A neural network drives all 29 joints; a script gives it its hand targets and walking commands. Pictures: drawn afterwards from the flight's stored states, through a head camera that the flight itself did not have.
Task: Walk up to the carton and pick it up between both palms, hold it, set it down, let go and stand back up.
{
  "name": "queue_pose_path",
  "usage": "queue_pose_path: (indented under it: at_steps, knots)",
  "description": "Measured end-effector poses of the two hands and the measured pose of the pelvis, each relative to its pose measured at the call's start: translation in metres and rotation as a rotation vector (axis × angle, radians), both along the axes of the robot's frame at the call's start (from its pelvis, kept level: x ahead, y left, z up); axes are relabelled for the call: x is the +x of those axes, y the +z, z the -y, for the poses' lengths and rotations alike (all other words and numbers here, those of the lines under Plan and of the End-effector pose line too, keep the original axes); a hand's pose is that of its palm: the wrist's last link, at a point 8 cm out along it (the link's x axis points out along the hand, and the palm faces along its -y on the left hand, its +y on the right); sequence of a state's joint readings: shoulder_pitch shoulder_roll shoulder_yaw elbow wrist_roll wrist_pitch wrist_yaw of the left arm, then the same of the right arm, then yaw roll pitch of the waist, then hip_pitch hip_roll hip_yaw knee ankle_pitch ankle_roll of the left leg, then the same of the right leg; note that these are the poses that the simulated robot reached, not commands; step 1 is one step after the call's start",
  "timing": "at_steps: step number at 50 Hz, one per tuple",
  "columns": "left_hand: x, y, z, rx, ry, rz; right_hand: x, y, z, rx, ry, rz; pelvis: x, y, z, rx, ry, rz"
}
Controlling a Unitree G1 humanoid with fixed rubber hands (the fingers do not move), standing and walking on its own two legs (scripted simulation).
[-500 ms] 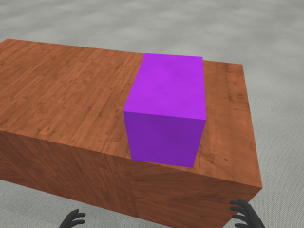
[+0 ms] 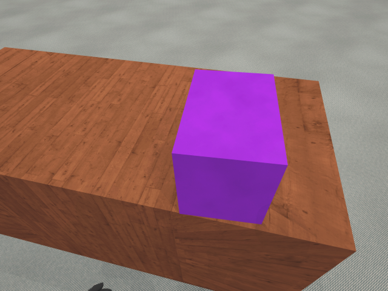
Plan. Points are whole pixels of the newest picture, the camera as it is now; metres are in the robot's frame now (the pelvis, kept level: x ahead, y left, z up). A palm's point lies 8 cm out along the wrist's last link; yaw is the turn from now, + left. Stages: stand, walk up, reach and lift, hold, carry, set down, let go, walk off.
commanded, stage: stand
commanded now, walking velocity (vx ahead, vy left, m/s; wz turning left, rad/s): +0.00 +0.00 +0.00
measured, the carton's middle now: (226, 143) +0.45 -0.05 +0.05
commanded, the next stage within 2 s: none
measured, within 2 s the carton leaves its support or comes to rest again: neither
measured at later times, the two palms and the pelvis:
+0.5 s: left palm out of the picture +0.07 +0.25 -0.10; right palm out of the picture +0.08 -0.26 -0.11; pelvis +0.00 -0.01 +0.00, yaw +1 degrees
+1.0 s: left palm out of the picture +0.07 +0.24 -0.10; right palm out of the picture +0.09 -0.27 -0.11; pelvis +0.01 -0.02 +0.00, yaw +2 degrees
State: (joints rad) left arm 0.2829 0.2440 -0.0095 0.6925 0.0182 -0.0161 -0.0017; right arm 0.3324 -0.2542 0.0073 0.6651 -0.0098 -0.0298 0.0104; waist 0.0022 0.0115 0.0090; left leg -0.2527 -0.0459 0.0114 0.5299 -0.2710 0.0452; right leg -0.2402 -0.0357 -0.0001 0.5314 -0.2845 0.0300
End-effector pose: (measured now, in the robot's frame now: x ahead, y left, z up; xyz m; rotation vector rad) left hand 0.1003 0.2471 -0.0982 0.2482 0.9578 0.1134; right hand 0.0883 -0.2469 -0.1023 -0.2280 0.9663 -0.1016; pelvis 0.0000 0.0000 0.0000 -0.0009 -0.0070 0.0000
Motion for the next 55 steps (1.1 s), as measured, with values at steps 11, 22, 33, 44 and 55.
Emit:
queue_pose_path:
  at_steps: [11,22,33,44,55]
  knots:
    - [-0.016,-0.003,-0.007,0.013,0.025,-0.054,0.006,0.001,0.003,-0.012,0.002,-0.003,0.002,0.001,0.000,0.002,0.006,0.009]
    - [-0.033,-0.004,-0.006,0.028,0.046,-0.109,-0.008,-0.006,0.011,-0.016,0.003,-0.073,0.003,0.003,0.006,0.003,0.016,0.013]
    - [-0.032,-0.004,0.001,0.027,0.046,-0.110,-0.006,-0.006,0.020,-0.024,0.007,-0.083,0.004,0.003,0.013,0.002,0.025,0.021]
    - [-0.035,-0.005,0.005,0.025,0.057,-0.130,-0.003,-0.008,0.024,-0.028,0.017,-0.108,0.009,0.003,0.017,0.000,0.034,0.013]
    - [-0.031,-0.005,0.006,0.027,0.073,-0.123,0.005,-0.008,0.025,-0.028,0.029,-0.107,0.014,0.004,0.020,0.000,0.045,0.017]
